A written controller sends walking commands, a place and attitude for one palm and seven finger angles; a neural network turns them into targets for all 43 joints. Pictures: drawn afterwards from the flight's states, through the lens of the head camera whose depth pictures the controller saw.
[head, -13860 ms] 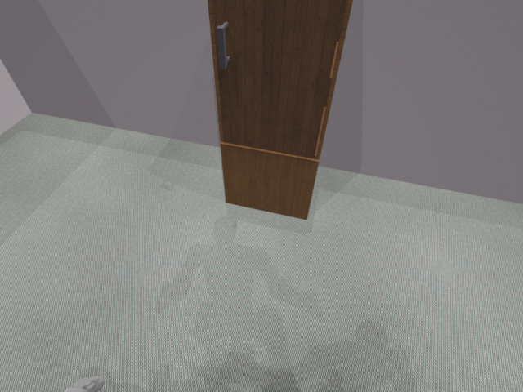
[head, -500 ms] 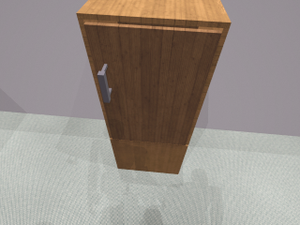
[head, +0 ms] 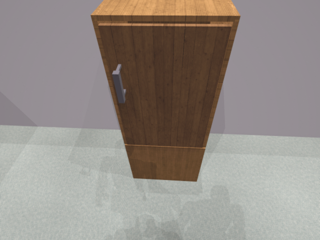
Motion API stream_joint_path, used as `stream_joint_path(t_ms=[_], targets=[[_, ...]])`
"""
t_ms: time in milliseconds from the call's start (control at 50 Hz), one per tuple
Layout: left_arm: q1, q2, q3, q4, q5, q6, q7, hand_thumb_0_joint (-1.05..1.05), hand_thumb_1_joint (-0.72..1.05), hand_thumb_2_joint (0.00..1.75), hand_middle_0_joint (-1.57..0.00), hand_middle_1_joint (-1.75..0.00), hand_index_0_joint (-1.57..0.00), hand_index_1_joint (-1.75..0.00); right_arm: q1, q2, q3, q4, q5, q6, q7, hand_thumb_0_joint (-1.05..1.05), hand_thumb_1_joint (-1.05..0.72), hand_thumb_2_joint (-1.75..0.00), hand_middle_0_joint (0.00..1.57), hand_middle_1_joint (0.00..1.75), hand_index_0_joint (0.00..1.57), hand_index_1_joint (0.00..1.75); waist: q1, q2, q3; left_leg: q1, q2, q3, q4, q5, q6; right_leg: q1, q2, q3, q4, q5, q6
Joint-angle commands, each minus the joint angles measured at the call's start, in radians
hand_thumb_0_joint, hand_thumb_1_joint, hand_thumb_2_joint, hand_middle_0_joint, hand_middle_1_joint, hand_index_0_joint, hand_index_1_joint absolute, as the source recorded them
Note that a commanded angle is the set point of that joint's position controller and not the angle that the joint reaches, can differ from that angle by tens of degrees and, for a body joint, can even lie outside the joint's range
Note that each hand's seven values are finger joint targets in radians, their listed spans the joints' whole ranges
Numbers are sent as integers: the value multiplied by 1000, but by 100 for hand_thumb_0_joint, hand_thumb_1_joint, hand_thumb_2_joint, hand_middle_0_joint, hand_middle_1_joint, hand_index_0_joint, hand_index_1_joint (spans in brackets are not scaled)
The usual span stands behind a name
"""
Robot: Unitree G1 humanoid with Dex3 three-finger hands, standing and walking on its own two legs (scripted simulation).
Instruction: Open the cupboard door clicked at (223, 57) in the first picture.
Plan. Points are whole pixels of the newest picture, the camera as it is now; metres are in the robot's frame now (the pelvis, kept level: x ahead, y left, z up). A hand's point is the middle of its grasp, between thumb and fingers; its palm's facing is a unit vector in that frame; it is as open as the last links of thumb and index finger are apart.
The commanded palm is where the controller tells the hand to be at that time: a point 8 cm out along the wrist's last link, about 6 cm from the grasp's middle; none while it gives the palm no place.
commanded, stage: come to a stop and stand still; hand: left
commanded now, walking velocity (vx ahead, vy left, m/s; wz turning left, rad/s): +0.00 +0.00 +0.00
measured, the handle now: (120, 84) +0.59 +0.17 +0.07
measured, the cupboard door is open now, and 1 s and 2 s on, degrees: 0 0 0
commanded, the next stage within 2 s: look again from close up in 0.28 s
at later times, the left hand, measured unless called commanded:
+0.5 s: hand out of the picture +0.01 +0.16 -0.16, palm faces -0.01 -0.98 -0.19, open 7.4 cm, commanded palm none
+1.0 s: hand out of the picture +0.13 +0.17 -0.16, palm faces -0.01 -0.96 -0.28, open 7.4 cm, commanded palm +0.16 +0.22 -0.06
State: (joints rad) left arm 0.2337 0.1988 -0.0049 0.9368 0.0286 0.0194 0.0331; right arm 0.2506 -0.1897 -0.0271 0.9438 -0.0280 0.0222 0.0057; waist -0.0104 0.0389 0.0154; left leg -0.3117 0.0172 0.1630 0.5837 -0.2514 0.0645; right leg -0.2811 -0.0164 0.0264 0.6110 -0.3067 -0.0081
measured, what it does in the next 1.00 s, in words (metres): shifts its weight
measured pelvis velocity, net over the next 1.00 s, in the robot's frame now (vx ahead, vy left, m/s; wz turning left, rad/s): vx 0.07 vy -0.04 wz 0.00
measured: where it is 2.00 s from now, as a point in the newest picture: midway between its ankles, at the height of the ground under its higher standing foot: outside the picture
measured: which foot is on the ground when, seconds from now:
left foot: down 0.00-1.00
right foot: down 0.00-1.00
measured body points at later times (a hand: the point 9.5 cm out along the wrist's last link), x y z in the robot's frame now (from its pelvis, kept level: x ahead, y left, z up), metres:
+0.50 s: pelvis +0.02 -0.02 +0.01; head +0.05 -0.02 +0.46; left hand +0.02 +0.21 -0.15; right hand +0.04 -0.26 -0.14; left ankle +0.05 +0.08 -0.73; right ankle +0.02 -0.14 -0.73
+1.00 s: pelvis +0.07 -0.04 +0.01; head +0.10 -0.04 +0.46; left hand +0.13 +0.22 -0.14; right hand +0.14 -0.29 -0.14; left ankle +0.05 +0.08 -0.73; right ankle +0.02 -0.14 -0.73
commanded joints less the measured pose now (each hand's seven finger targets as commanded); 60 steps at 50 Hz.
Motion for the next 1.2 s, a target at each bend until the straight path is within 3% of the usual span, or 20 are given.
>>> stream_joint_path(t_ms=[0,80,120,180,340,540,640,940,960,980,1000,1020,1040,1060,1080,1100,1120,1140,1160,1180], targets=[[62,109,23,-37,0,-19,-1,0,90,90,-20,-30,-20,-30,-18,-135,-27,-77,2,-25,-5,0,-90,-90,20,30,20,30,20,-53,76,-59,126,-217,-278,-342,-5,-86,-22,59,-137,-170,-36],[51,115,21,-33,-1,-25,-1,0,90,90,-20,-30,-20,-30,26,-126,-23,-51,2,-26,-5,0,-90,-90,20,30,20,30,-2,-98,66,14,104,-190,-238,-275,-14,-156,-41,104,-195,-233,-43],[54,115,21,-24,-2,-30,-1,0,90,90,-20,-30,-20,-30,39,-116,-20,-38,3,-31,-7,0,-90,-90,20,30,20,30,-7,-76,46,45,103,-189,-241,-232,-13,-151,-45,107,-202,-203,-47],[75,111,19,-3,-5,-36,-3,0,90,90,-20,-30,-20,-30,43,-120,-18,-20,7,-42,-9,0,-90,-90,20,30,20,30,-2,-51,10,59,111,-193,-246,-217,-12,-117,-48,109,-198,-158,-45],[100,112,16,57,-4,-44,-7,0,90,90,-20,-30,-20,-30,39,-125,-14,28,11,-52,-15,0,-90,-90,20,30,20,30,5,-31,39,51,115,-192,-253,-182,-13,-88,-52,107,-209,-85,-46],[77,129,19,93,-8,-57,-3,0,90,90,-20,-30,-20,-30,28,-128,-7,71,16,-69,-24,0,-90,-90,20,30,20,30,9,-44,-30,141,116,-147,-184,112,-17,-1,-75,103,-190,180,-44],[53,144,23,97,-8,-56,-1,0,90,90,-20,-30,-20,-30,1,-134,-7,82,15,-66,-26,0,-90,-90,20,30,20,30,10,-48,-6,148,115,-138,-176,148,-23,8,-81,106,-193,232,-43],[-3,192,37,83,-10,-58,1,0,90,90,-20,-30,-20,-30,-63,-175,-9,93,13,-62,-34,0,-90,-90,20,30,20,30,13,-61,-67,226,122,-120,-145,333,-33,99,-92,93,-177,484,-41],[111,121,29,103,-10,-62,50,0,90,90,-20,-30,-20,-30,-78,-156,-17,25,26,-52,-31,0,-90,-90,20,30,20,30,17,-41,-66,176,126,-53,77,341,-66,86,-149,136,-196,791,35],[-636,464,324,-1337,-151,-262,36,0,88,89,-20,-32,-20,-32,-17,-241,-48,-267,67,-191,-59,0,-90,-90,20,30,20,30,-52,6,-511,313,-16,-138,-91,578,-29,167,-49,1,-66,880,-45],[-47,358,291,-992,-74,-220,36,0,85,88,-20,-33,-20,-33,-76,-200,-27,-242,43,-302,-105,0,-90,-90,20,30,20,30,27,334,-445,521,17,-147,-156,819,-2,61,23,-53,75,616,-41],[7,307,278,-944,-120,-189,76,0,83,87,-21,-34,-21,-34,-84,-197,-27,-183,51,-322,-113,0,-90,-90,20,30,20,30,23,327,-411,501,58,-197,-157,886,-35,-23,19,-118,68,222,-34],[252,-4,95,-747,-152,-106,62,0,81,86,-21,-36,-21,-36,-46,-125,-29,-168,78,-320,-101,0,-90,-90,20,30,20,30,-40,249,-204,476,82,-199,-184,839,-25,-158,34,-122,34,96,-12],[83,49,163,-911,-186,-135,29,0,78,85,-21,-37,-21,-37,-70,-166,-68,-247,65,-319,-82,0,-90,-90,20,30,20,30,-17,49,-125,333,90,-200,-101,772,-42,-158,11,-113,2,141,-10],[177,59,197,-868,-194,-166,-25,0,76,84,-21,-39,-21,-39,-70,-176,-93,-257,53,-314,-78,0,-90,-90,20,30,20,30,-3,-30,-137,241,71,-163,-13,648,-46,-144,7,-103,-64,240,-8],[246,66,225,-780,-206,-212,-67,0,74,83,-21,-40,-21,-40,-71,-183,-92,-281,43,-307,-77,0,-90,-90,20,30,20,30,5,-183,-83,72,31,-151,38,461,-56,-114,-3,-101,-58,417,-1],[361,64,256,-645,-214,-256,-116,0,71,82,-21,-42,-21,-42,-71,-180,-86,-299,45,-300,-72,0,-90,-90,20,30,20,30,20,-257,-27,-62,0,-137,62,306,-64,-93,-20,-85,-28,526,12],[384,50,258,-612,-234,-318,-168,0,69,81,-22,-43,-22,-43,-80,-181,-77,-316,47,-295,-67,0,-90,-90,20,30,20,30,20,-349,-29,-151,-15,-131,87,241,-69,-101,-25,-77,21,602,31],[408,55,272,-620,-256,-381,-228,0,67,80,-22,-45,-22,-45,-110,-185,-79,-341,45,-295,-62,0,-90,-90,20,30,20,30,37,-363,-60,-211,-29,-121,123,207,-71,-117,-27,-67,71,638,43],[384,78,295,-627,-273,-441,-288,0,64,79,-22,-47,-22,-47,-118,-190,-80,-360,45,-299,-57,0,-90,-90,20,30,20,30,42,-324,-106,-240,-39,-112,165,212,-72,-134,-30,-58,126,693,45]])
